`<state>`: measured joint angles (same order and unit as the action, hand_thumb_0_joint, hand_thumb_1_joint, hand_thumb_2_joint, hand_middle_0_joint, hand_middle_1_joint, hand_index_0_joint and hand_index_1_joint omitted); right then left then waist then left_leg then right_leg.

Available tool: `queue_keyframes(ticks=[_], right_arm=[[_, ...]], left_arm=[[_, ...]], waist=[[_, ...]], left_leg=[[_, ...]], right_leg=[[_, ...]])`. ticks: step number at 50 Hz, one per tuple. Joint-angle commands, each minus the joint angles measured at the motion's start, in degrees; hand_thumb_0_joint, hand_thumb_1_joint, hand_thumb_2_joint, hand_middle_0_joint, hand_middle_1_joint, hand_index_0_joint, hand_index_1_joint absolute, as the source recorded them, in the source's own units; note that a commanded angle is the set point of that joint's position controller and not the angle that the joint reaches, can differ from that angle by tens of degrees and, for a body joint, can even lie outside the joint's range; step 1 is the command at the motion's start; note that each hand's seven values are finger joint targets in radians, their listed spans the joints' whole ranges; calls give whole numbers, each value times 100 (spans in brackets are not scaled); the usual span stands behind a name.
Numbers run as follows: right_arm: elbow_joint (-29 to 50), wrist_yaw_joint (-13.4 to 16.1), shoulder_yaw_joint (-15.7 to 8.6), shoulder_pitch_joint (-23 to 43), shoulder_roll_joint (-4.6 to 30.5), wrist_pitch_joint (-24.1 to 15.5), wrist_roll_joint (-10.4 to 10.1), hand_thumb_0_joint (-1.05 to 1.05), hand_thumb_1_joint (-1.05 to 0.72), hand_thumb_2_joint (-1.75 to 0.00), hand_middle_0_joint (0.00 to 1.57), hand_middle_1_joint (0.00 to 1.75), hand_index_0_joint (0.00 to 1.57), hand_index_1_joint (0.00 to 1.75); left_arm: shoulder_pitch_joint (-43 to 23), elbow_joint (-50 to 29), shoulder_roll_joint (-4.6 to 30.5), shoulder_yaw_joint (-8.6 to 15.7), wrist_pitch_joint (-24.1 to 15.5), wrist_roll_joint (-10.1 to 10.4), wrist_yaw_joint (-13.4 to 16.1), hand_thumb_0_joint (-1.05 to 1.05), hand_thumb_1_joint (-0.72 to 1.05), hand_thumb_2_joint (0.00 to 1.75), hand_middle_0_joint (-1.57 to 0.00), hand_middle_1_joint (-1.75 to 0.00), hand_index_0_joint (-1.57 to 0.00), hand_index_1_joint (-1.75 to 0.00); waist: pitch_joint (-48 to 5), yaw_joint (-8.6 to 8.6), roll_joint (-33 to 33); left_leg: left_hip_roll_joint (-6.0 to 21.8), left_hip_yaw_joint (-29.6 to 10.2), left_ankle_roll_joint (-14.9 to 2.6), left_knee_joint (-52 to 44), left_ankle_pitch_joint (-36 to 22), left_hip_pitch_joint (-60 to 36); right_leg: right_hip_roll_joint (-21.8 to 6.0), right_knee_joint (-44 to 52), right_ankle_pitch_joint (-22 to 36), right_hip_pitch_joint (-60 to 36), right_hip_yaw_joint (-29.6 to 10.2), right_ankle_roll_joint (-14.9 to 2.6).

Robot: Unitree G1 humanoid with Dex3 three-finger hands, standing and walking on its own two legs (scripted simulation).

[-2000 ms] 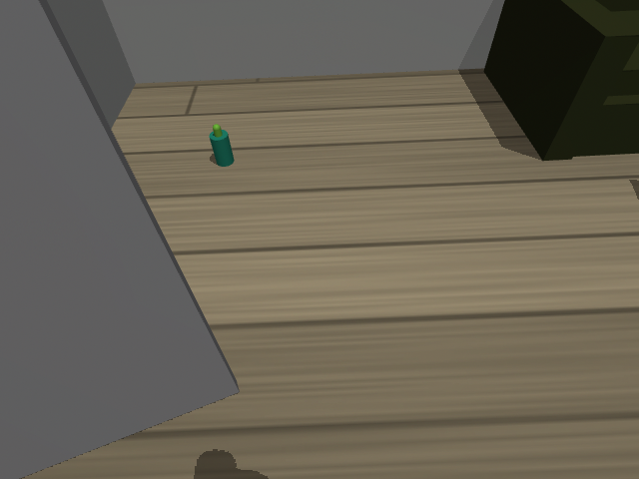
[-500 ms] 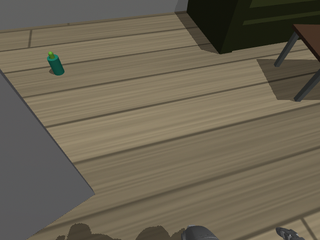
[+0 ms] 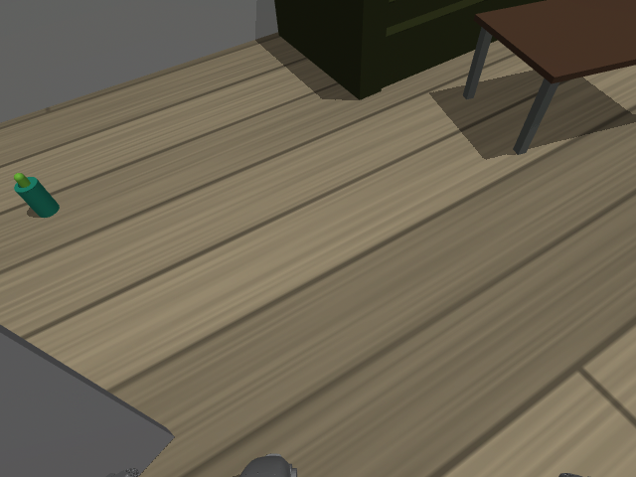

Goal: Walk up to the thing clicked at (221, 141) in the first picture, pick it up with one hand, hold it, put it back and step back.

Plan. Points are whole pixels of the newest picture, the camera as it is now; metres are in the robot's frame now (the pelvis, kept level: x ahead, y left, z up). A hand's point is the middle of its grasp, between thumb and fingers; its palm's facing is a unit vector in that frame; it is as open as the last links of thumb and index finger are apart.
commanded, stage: walk up
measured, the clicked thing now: (33, 193) +1.25 +1.24 -0.66
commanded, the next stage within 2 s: stand in 1.12 s
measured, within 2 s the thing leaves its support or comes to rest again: neither
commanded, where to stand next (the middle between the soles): +0.07 +0.01 m, yaw -9 degrees
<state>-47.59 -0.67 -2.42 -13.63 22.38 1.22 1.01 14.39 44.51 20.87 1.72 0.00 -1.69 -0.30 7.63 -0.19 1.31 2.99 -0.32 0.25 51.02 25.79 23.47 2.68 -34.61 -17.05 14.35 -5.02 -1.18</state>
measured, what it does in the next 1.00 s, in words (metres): steps on the spot: left foot, then right foot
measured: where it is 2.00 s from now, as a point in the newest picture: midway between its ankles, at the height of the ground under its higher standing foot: outside the picture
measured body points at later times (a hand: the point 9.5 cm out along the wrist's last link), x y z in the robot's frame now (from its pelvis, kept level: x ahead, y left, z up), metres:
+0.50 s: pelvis -0.01 -0.01 -0.01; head +0.02 -0.02 +0.44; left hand +0.09 +0.31 -0.12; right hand +0.03 -0.35 -0.12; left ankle +0.04 +0.13 -0.72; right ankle -0.01 -0.14 -0.73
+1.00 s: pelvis +0.00 +0.00 +0.01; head +0.01 +0.00 +0.46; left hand +0.17 +0.27 -0.11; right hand +0.03 -0.31 -0.12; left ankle +0.03 +0.14 -0.73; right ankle -0.01 -0.14 -0.73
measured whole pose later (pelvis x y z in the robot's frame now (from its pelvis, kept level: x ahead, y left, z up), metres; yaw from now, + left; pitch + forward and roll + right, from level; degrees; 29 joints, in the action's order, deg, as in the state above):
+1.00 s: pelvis +0.00 +0.00 +0.01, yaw -11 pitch -3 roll +0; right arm -59.1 -1.0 -0.2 -8.1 20.7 -0.5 0.3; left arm 6.1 58.5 20.7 -0.3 -1.7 -0.1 -0.2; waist 3.5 -0.4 -0.6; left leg 2.6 1.6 1.5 29.4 16.1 10.2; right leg 0.2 -29.8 -14.8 12.0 -5.0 1.4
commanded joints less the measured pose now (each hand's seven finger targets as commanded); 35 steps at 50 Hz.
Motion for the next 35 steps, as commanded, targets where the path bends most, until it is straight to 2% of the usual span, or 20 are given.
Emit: queue_keyframes(ticks=[1,3,4,5,6,7,8,11,14,16,19,21,22,23,24,25,28,32,34,35], right_arm=[[312,134,-412,-172,1065,-249,-28,0,-90,-90,20,30,20,30],[104,184,-474,-748,1014,-300,9,0,-90,-90,20,30,20,30],[121,208,-521,-756,1232,-337,89,0,-90,-90,20,30,20,30],[218,220,-608,-592,1710,-390,155,0,-90,-90,20,30,20,30],[372,206,-619,-221,1885,-406,77,0,-90,-90,20,30,20,30],[424,182,-654,93,2015,-413,43,0,-90,-90,20,30,20,30],[465,173,-646,302,1821,-422,62,0,-90,-90,20,30,20,30],[471,185,-514,211,1498,-475,64,0,-90,-90,20,30,20,30],[405,119,-499,-46,1469,-452,90,0,-90,-90,20,30,20,30],[475,88,-515,-39,1565,-392,120,0,-90,-90,20,30,20,30],[574,32,-473,140,1563,-237,110,0,-90,-90,20,30,20,30],[607,16,-373,266,1336,-148,20,0,-90,-90,20,30,20,30],[602,17,-276,143,1103,-127,-21,0,-90,-90,20,30,20,30],[671,9,-159,131,731,-120,-85,0,-90,-90,20,30,20,30],[649,55,-189,384,850,-64,-106,0,-90,-90,20,30,20,30],[494,106,-311,309,1143,-47,-67,0,-90,-90,20,30,20,30],[156,72,-271,139,1117,-121,-125,0,-90,-90,20,30,20,30],[-83,87,-171,63,984,-205,-110,0,-90,-90,20,30,20,30],[-299,110,-222,-179,1046,-299,-61,0,-90,-90,20,30,20,30],[-341,139,-276,-184,1262,-340,-22,0,-90,-90,20,30,20,30]], left_arm=[[-177,-561,1581,545,6,-2,56,0,90,90,-20,-30,-20,-30],[-508,-666,1466,504,92,65,43,0,90,90,-20,-30,-20,-30],[-338,-665,1161,421,116,127,53,0,90,90,-20,-30,-20,-30],[-142,-657,824,328,117,164,60,0,90,90,-20,-30,-20,-30],[134,-460,1226,408,164,92,141,0,90,90,-20,-30,-20,-30],[202,-314,1532,484,170,60,168,0,90,90,-20,-30,-20,-30],[169,-239,1671,532,141,47,126,0,90,90,-20,-30,-20,-30],[325,-21,1490,570,92,96,16,0,90,90,-20,-30,-20,-30],[152,-3,1254,472,30,124,-66,0,90,90,-20,-30,-20,-30],[98,17,1222,420,-31,100,-70,0,90,90,-20,-30,-20,-30],[407,230,1227,422,-137,55,-5,0,90,90,-20,-30,-20,-30],[654,451,1205,448,-182,16,59,0,90,90,-20,-30,-20,-30],[656,452,1374,506,-230,-16,98,0,90,90,-20,-30,-20,-30],[411,337,1691,543,-293,-79,131,0,90,90,-20,-30,-20,-30],[62,222,1943,525,-312,-55,151,0,90,90,-20,-30,-20,-30],[-127,191,2062,517,-291,-40,138,0,90,90,-20,-30,-20,-30],[-338,245,1611,416,-327,34,144,0,90,90,-20,-30,-20,-30],[-347,328,1559,369,-325,58,137,0,90,90,-20,-30,-20,-30],[-554,309,1360,307,-272,151,127,0,90,90,-20,-30,-20,-30],[-542,282,1163,261,-270,218,139,0,90,90,-20,-30,-20,-30]], waist=[[-670,63,-1174],[-715,-326,-938],[-696,-322,-294],[-676,-239,1035],[-726,-71,762],[-453,-57,889],[-196,25,741],[-270,75,811],[-560,-129,1125],[-663,-196,1307],[-889,-57,1171],[-905,146,762],[-962,160,194],[-806,53,-965],[-539,78,-992],[-336,50,-1047],[-372,-74,-980],[-834,-61,-1298],[-1095,-198,-988],[-1311,-157,-429]], left_leg=[[-309,265,-28,-935,-440,-892],[-378,278,-110,-1868,-1199,-1825],[47,-397,-250,-2539,-918,-1911],[1433,-2393,-661,-3297,-774,-2008],[2189,-3060,-1102,-3573,-1,-1274],[2454,-3368,-1485,-3787,623,-571],[2192,-2967,-1533,-3766,609,-445],[1234,-1235,-1019,-3259,-829,-910],[965,-746,-942,-3027,-1126,-1586],[1115,-644,-1139,-2934,-823,-1469],[1132,-415,-1150,-2264,-1466,-1091],[947,-180,-864,-1559,-1732,-609],[786,-37,-641,-1020,-1487,-333],[299,220,-256,-277,-690,320],[-17,-23,-123,-19,653,333],[117,-265,-104,297,937,-189],[116,-236,-194,-273,377,-22],[-88,77,-149,-1536,-147,-767],[22,-123,-204,-2474,-1583,-1584],[547,-776,-393,-2645,-2454,-1909]], right_leg=[[-969,480,1907,524,-1039,-1044],[-883,-15,1284,1185,-1051,-791],[-526,-505,542,1412,-966,-473],[396,-1731,-872,2039,-515,-96],[264,-2546,-1573,1720,-499,-29],[79,-3026,-1696,1395,-632,-10],[-47,-3260,-1440,1389,-578,7],[-14,-2966,-858,1588,-458,3],[-84,-1819,-860,1452,-58,144],[-191,-1210,-1064,1061,275,172],[-92,-161,-769,165,687,114],[46,727,51,-553,737,2],[-180,988,236,-797,198,-46],[-1196,1374,466,-724,-1616,-421],[-1972,1644,-59,87,-2613,-1074],[-2154,1537,-49,798,-2713,-1385],[-1446,1148,872,51,-1500,-938],[-1187,619,2104,-86,-994,-818],[-1066,88,2424,144,-694,-513],[-810,-296,2061,334,-456,-277]])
